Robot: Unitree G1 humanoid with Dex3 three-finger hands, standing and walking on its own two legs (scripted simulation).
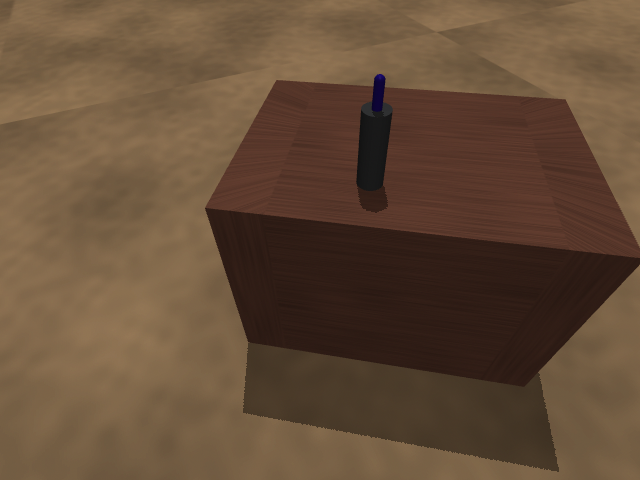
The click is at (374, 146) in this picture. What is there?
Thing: necked bottle
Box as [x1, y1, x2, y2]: [356, 74, 392, 190]
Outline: 381,74 376,75 374,78 372,101 365,103 361,107 356,182 359,187 366,190 377,189 382,184 392,111 391,107 382,101 384,76
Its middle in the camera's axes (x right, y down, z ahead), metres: +0.12 -0.23 +0.85
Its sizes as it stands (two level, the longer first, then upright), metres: 0.065 0.065 0.268
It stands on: a support 0.65 m high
